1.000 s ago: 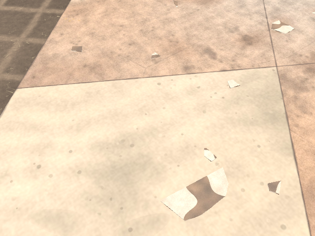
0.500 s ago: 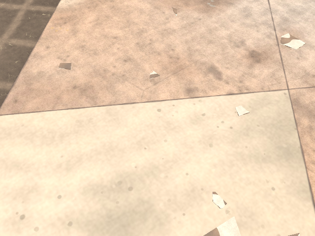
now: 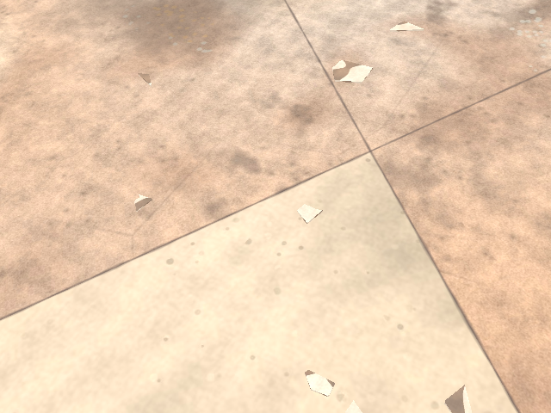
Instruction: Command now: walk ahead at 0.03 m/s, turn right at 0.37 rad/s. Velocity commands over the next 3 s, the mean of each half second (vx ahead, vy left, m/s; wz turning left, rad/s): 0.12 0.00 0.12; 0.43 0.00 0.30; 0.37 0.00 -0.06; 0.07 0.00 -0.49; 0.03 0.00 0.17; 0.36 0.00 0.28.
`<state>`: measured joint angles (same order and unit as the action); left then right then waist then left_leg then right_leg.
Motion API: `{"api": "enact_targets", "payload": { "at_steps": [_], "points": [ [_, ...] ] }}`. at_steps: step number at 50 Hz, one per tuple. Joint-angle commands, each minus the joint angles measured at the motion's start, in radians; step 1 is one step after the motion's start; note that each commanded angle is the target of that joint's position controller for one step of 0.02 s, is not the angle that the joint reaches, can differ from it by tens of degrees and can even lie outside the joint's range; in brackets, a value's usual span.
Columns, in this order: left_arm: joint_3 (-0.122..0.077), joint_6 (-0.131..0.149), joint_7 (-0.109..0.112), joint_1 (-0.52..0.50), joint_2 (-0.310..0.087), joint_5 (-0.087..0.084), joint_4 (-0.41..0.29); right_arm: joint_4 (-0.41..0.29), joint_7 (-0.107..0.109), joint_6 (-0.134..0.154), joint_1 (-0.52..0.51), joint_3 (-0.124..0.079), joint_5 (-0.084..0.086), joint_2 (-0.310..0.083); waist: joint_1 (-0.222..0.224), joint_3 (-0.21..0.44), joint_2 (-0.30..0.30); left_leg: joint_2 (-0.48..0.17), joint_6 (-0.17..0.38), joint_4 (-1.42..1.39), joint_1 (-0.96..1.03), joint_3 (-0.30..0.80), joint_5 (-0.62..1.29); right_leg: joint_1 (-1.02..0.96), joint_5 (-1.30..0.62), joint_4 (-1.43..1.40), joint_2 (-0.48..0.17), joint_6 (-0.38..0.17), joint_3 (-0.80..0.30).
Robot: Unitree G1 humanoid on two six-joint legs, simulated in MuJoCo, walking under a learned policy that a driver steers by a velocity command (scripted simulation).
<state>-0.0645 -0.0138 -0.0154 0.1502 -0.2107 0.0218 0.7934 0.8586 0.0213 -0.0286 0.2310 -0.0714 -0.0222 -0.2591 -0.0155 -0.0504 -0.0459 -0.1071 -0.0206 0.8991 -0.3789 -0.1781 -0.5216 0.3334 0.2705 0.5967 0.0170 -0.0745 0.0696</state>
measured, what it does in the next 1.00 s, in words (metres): walks ahead, turning left: left foot, then right foot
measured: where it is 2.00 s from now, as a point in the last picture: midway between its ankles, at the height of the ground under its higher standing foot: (251, 385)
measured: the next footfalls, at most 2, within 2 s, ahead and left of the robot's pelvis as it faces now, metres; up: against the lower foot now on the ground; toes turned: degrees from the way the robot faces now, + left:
left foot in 0.38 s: +0.00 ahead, +0.10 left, +0.00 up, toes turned +8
right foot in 0.84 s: +0.36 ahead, -0.03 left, +0.00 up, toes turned +15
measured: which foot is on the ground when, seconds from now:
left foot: up 0.00-0.36, down 0.38-0.86, up 0.88-1.00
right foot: down 0.00-0.38, up 0.40-0.82, down 0.84-1.00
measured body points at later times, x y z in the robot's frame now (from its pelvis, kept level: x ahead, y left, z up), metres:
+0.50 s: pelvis +0.03 +0.02 +0.02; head +0.03 +0.05 +0.47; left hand +0.13 +0.30 -0.11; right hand +0.05 -0.24 -0.11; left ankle -0.04 +0.09 -0.73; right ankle +0.05 -0.09 -0.68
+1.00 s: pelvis +0.26 +0.02 +0.01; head +0.29 +0.02 +0.46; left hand +0.27 +0.30 -0.11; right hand +0.39 -0.22 -0.13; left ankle +0.14 +0.12 -0.64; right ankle +0.32 -0.04 -0.73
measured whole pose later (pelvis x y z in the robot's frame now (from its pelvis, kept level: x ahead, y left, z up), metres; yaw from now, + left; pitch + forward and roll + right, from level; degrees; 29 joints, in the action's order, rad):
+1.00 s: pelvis +0.26 +0.02 +0.01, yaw +18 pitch +0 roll +0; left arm -0.05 0.07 -0.01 0.24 -0.24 0.03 0.85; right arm 0.87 -0.02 0.06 0.31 -0.06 -0.03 -0.26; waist -0.01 -0.04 -0.04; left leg 0.01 0.08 1.12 -0.39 0.05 -0.31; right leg 0.26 0.18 0.43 0.05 -0.07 0.07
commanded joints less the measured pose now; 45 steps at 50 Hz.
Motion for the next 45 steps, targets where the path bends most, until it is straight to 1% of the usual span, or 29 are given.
{"api": "enact_targets", "payload": {
  "at_steps": [1,3,5,8,10,12,13,15,16,18,19,20,21,22,23,24,25,26,28,32,36,38,39,40,41,42,43,44,45],
  "points": [
    [-0.032,0.004,0.027,0.081,-0.148,-0.002,-0.026,-0.066,0.000,-0.005,0.007,-0.006,0.018,-0.045,0.019,0.077,0.154,0.025,-0.008,0.186,-0.188,0.158,0.027,-0.204,-0.590,-0.282,-0.287,-0.200,-0.298],
    [-0.014,0.006,0.035,0.004,-0.105,-0.009,-0.049,-0.042,-0.003,-0.004,0.043,-0.015,-0.009,-0.074,-0.009,0.101,0.163,0.044,0.002,0.180,-0.140,0.152,0.116,-0.207,-0.647,-0.276,-0.226,-0.162,-0.222],
    [0.005,0.021,0.035,0.005,-0.076,-0.006,-0.044,-0.014,-0.009,-0.015,0.090,-0.009,-0.001,-0.050,-0.023,0.148,0.112,0.054,0.005,0.132,-0.063,0.164,0.141,-0.212,-0.667,-0.282,-0.229,-0.154,-0.174],
    [0.025,0.035,0.045,0.011,-0.066,0.006,-0.010,-0.001,-0.013,-0.027,0.073,0.013,0.006,-0.007,-0.009,0.110,0.142,0.058,0.002,-0.102,0.051,0.180,0.154,-0.179,-0.481,-0.315,-0.223,-0.119,-0.130],
    [0.013,0.028,0.049,0.027,-0.121,0.007,0.004,-0.019,-0.012,-0.030,0.032,0.008,0.007,-0.040,0.020,0.085,0.175,0.080,0.011,-0.163,0.066,0.159,0.128,-0.181,-0.390,-0.308,-0.241,-0.128,-0.145],
    [-0.001,0.016,0.049,0.040,-0.162,0.002,0.012,-0.031,-0.012,-0.024,0.025,0.003,0.011,-0.060,0.030,0.076,0.167,0.086,0.020,-0.178,0.052,0.145,0.096,-0.192,-0.352,-0.291,-0.272,-0.147,-0.172],
    [-0.006,0.012,0.048,0.052,-0.170,0.002,0.014,-0.034,-0.014,-0.019,0.031,0.006,0.009,-0.055,0.035,0.090,0.159,0.087,0.029,-0.187,0.054,0.136,0.084,-0.197,-0.212,-0.310,-0.283,-0.151,-0.188],
    [-0.020,0.003,0.044,0.061,-0.191,0.004,0.016,-0.049,-0.027,-0.009,0.021,0.006,-0.003,-0.051,0.043,0.058,0.165,0.095,0.056,-0.201,0.044,0.107,0.049,-0.168,0.195,-0.374,-0.297,-0.152,-0.241],
    [-0.024,0.000,0.040,0.046,-0.193,0.003,0.013,-0.051,-0.037,-0.006,0.030,0.006,-0.006,-0.048,0.030,0.030,0.158,0.099,0.075,-0.237,0.067,0.097,0.043,-0.130,0.312,-0.394,-0.304,-0.145,-0.255],
    [-0.031,-0.002,0.033,-0.023,-0.186,-0.008,-0.004,-0.012,-0.052,0.002,0.142,0.007,0.000,-0.023,-0.037,-0.003,0.117,0.124,0.132,-0.405,0.249,0.079,0.102,0.012,0.399,-0.365,-0.270,-0.098,-0.198],
    [-0.027,0.000,0.029,-0.069,-0.155,-0.006,-0.018,0.024,-0.052,0.011,0.230,0.002,-0.001,-0.032,-0.077,-0.029,0.055,0.108,0.170,-0.517,0.345,0.153,0.062,0.113,0.400,-0.243,-0.212,-0.053,-0.125],
    [-0.009,0.006,0.021,-0.111,-0.075,0.001,-0.049,0.049,-0.043,0.028,0.339,-0.008,-0.011,-0.085,-0.111,-0.006,-0.157,-0.108,0.228,-0.691,0.447,0.486,-0.152,0.267,0.342,0.095,-0.095,0.009,0.032],
    [0.000,0.021,0.020,-0.186,-0.066,-0.001,-0.108,0.039,-0.036,0.035,0.341,-0.031,0.006,-0.182,-0.116,-0.105,-0.253,-0.267,0.317,-0.842,0.397,0.868,-0.315,0.486,0.291,0.217,0.054,0.040,0.026],
    [-0.007,0.037,0.012,-0.186,-0.113,0.005,-0.102,0.024,-0.021,0.038,0.267,-0.023,-0.001,-0.146,-0.067,-0.166,-0.103,-0.252,0.317,-0.852,0.337,0.813,-0.247,0.473,0.176,0.302,-0.027,0.044,-0.073],
    [-0.012,0.049,-0.003,-0.141,-0.126,-0.002,-0.081,0.006,-0.016,0.047,0.205,-0.018,0.007,-0.131,-0.022,-0.141,-0.063,-0.198,0.290,-0.836,0.329,0.726,-0.153,0.446,0.080,0.308,-0.038,0.051,-0.085],
    [-0.014,0.057,-0.011,-0.108,-0.136,0.000,-0.059,-0.007,-0.016,0.057,0.168,-0.023,0.012,-0.137,-0.001,-0.112,-0.045,-0.148,0.264,-0.830,0.359,0.641,-0.017,0.426,0.025,0.309,-0.046,0.062,-0.085],
    [-0.018,0.059,-0.017,-0.095,-0.143,0.014,-0.047,-0.012,-0.015,0.067,0.158,-0.022,0.019,-0.128,0.001,-0.081,-0.031,-0.112,0.252,-0.816,0.387,0.580,0.107,0.410,-0.020,0.321,-0.048,0.071,-0.075],
    [-0.015,0.058,-0.021,-0.083,-0.132,0.023,-0.039,-0.007,-0.018,0.078,0.169,-0.017,0.019,-0.103,-0.001,-0.044,-0.027,-0.083,0.243,-0.794,0.409,0.528,0.228,0.393,-0.058,0.330,-0.047,0.079,-0.069],
    [-0.009,0.052,-0.021,-0.104,-0.113,0.021,-0.052,0.012,-0.024,0.090,0.229,-0.019,0.022,-0.097,-0.015,-0.016,-0.029,-0.067,0.244,-0.762,0.439,0.491,0.359,0.414,-0.094,0.332,-0.046,0.095,-0.059],
    [0.002,0.046,-0.022,-0.203,-0.108,0.014,-0.096,0.025,-0.023,0.091,0.295,-0.025,0.014,-0.108,-0.057,-0.038,-0.054,-0.058,0.252,-0.749,0.429,0.478,0.427,0.439,-0.135,0.229,-0.052,0.124,-0.046],
    [0.015,0.058,-0.034,-0.272,-0.102,0.009,-0.130,0.037,-0.017,0.096,0.317,-0.023,0.009,-0.115,-0.086,-0.055,-0.085,-0.056,0.228,-0.712,0.404,0.439,0.585,0.328,-0.167,0.061,-0.040,0.099,-0.018],
    [0.013,0.063,-0.032,-0.243,-0.117,0.006,-0.134,0.033,-0.014,0.100,0.289,-0.026,0.008,-0.136,-0.064,-0.053,-0.093,-0.078,0.206,-0.691,0.388,0.442,0.656,0.230,-0.150,0.004,-0.035,0.063,-0.013],
    [0.008,0.066,-0.027,-0.193,-0.130,0.003,-0.124,0.028,-0.013,0.102,0.263,-0.027,0.008,-0.147,-0.036,-0.043,-0.096,-0.086,0.189,-0.668,0.372,0.439,0.718,0.149,-0.137,-0.024,-0.024,0.044,-0.011],
    [-0.001,0.070,-0.017,-0.116,-0.148,0.001,-0.104,0.025,-0.013,0.105,0.238,-0.030,0.006,-0.162,0.002,-0.015,-0.095,-0.082,0.174,-0.598,0.365,0.425,0.868,0.044,-0.106,-0.044,0.005,0.027,-0.001],
    [-0.013,0.076,-0.002,0.021,-0.167,0.001,-0.060,0.026,-0.016,0.105,0.221,-0.031,0.006,-0.169,0.066,0.051,-0.058,-0.042,0.155,-0.431,0.361,0.380,0.997,-0.109,-0.107,-0.105,0.035,0.005,0.012],
    [-0.027,0.088,0.011,0.175,-0.207,0.014,-0.021,0.022,-0.019,0.107,0.221,-0.026,0.009,-0.151,0.126,0.158,-0.007,0.014,0.137,-0.206,0.259,0.333,0.907,-0.330,-0.079,-0.113,-0.032,-0.024,-0.053],
    [-0.047,0.094,0.022,0.310,-0.309,0.042,-0.015,-0.014,-0.024,0.108,0.284,-0.002,0.036,-0.051,0.134,0.316,0.199,0.128,0.099,0.147,0.008,0.267,0.505,-0.583,0.224,-0.192,-0.316,-0.101,-0.473],
    [-0.053,0.083,0.009,0.306,-0.326,0.024,0.016,-0.014,-0.027,0.110,0.321,-0.005,0.033,-0.062,0.091,0.334,0.348,0.227,0.103,0.316,-0.158,0.293,0.030,-0.577,0.300,-0.394,-0.426,-0.159,-0.882],
    [-0.037,0.077,0.004,0.188,-0.250,0.011,-0.002,-0.008,-0.025,0.103,0.265,-0.010,0.012,-0.096,0.044,0.158,0.204,0.154,0.120,0.401,-0.230,0.319,0.089,-0.437,0.367,-0.393,-0.404,-0.156,-0.782]
  ]
}}
Over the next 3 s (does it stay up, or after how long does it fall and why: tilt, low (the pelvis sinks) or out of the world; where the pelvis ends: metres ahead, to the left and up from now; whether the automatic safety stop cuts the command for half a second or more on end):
stays up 0.66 0.14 0.00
